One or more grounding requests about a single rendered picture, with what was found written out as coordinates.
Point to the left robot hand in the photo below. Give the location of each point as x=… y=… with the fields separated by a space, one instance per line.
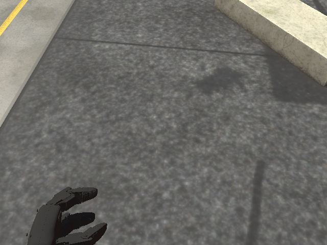
x=50 y=227

